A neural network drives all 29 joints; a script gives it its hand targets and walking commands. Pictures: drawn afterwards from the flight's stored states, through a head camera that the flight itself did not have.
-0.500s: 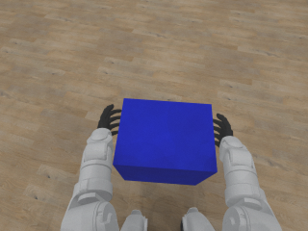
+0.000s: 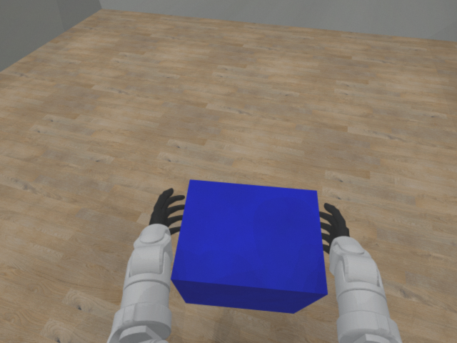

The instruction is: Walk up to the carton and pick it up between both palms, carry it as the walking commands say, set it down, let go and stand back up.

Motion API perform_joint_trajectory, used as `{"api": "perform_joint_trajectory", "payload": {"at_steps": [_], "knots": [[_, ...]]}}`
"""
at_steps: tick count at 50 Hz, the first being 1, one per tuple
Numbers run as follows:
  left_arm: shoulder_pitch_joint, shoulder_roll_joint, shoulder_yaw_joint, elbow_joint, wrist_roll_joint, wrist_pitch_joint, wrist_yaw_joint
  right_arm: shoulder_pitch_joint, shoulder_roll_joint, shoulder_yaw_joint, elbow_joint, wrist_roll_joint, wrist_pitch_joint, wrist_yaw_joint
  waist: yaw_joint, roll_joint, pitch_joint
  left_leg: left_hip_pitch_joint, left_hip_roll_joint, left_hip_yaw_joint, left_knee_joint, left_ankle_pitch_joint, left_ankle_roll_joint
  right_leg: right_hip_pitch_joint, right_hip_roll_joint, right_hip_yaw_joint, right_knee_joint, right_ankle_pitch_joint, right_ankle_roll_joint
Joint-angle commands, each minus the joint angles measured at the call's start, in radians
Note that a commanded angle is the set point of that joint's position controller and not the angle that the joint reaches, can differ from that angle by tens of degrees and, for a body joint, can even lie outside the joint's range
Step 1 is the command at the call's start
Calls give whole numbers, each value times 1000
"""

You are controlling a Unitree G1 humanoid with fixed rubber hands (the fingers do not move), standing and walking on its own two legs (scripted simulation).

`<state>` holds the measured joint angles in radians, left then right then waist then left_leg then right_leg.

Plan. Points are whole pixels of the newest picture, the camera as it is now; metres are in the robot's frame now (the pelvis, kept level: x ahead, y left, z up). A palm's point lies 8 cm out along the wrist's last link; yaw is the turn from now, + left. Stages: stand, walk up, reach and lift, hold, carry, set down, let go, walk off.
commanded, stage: reach and lift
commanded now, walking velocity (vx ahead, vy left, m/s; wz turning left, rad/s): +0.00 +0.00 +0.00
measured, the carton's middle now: (245, 251) +0.33 -0.02 -0.07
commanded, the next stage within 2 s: none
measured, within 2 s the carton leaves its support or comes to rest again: neither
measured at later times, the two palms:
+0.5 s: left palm (143, 220) +0.32 +0.16 +0.08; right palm (342, 233) +0.30 -0.17 +0.05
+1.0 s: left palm (137, 227) +0.30 +0.16 +0.09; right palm (347, 237) +0.28 -0.17 +0.07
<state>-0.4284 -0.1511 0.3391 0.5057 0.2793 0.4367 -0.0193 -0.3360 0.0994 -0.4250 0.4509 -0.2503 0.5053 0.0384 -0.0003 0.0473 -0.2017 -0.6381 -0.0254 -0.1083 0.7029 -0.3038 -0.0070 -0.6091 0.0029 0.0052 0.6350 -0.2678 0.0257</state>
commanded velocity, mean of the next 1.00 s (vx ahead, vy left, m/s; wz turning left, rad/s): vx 0.00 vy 0.00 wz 0.00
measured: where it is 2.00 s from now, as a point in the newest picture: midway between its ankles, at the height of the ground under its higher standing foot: outside the picture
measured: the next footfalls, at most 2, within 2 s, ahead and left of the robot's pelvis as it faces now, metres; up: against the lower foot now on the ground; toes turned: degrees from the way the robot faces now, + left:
none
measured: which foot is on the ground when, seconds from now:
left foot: down 0.00-1.00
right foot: down 0.00-1.00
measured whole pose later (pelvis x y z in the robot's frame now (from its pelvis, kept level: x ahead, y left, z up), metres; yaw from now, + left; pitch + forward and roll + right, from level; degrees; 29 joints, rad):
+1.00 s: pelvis +0.00 +0.00 +0.02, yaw +1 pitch -3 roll -1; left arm -0.35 -0.15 0.29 0.32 0.31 0.69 -0.04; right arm -0.28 0.11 -0.32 0.29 -0.26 0.78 0.02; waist 0.00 0.02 -0.08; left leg -0.18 -0.02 -0.11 0.47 -0.23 0.00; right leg -0.14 0.00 0.01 0.37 -0.18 0.03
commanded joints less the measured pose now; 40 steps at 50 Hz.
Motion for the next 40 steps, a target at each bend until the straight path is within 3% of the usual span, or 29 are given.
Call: {"api": "perform_joint_trajectory", "payload": {"at_steps": [1, 10, 11, 16, 19, 24, 25, 31, 35, 40], "knots": [[-362, -922, -518, 87, -170, 48, -307, -596, 906, 612, -67, 172, -4, 275, -88, -63, -259, 330, -77, 39, -218, 251, 6, 367, 103, 40, -141, 242, -12], [-326, -927, -584, 11, -205, 109, -311, -587, 900, 670, -159, 211, 52, 267, -92, -58, -256, 438, -67, 35, -274, 364, -4, 492, 102, 41, -205, 332, -12], [-325, -929, -589, -1, -206, 118, -311, -562, 891, 657, -152, 210, 61, 267, -95, -38, -239, 444, -67, 36, -279, 355, -7, 491, 103, 41, -210, 313, -16], [-329, -937, -612, -54, -235, 156, -312, -578, 906, 689, -202, 229, 98, 264, -100, -67, -199, 470, -60, 30, -306, 356, -9, 527, 103, 39, -241, 302, -12], [-307, -936, -619, -75, -234, 187, -313, -567, 900, 693, -231, 240, 123, 262, -105, -45, -187, 503, -61, 30, -321, 373, -11, 542, 106, 40, -261, 311, -11], [-297, -932, -623, -127, -250, 230, -313, -553, 906, 712, -281, 251, 166, 253, -98, -64, -147, 521, -63, 32, -348, 368, -11, 584, 109, 37, -287, 311, -5], [-300, -939, -641, -155, -256, 237, -313, -556, 909, 725, -307, 263, 171, 253, -97, -42, -159, 540, -68, 35, -351, 386, -14, 601, 110, 38, -290, 326, -5], [-268, -891, -579, -126, -227, 278, -317, -528, 898, 685, -282, 230, 218, 241, -82, -64, -34, 515, -74, 41, -387, 300, -5, 602, 110, 37, -327, 266, 0], [-326, -908, -597, -158, -242, 274, -322, -610, 920, 718, -325, 260, 212, 245, -52, -57, -89, 549, -79, 45, -387, 278, -4, 632, 107, 36, -325, 241, -1], [-344, -906, -555, -146, -221, 270, -313, -658, 908, 708, -294, 256, 213, 255, -13, -54, -60, 546, -78, 45, -394, 218, -5, 610, 104, 34, -326, 160, -8]]}}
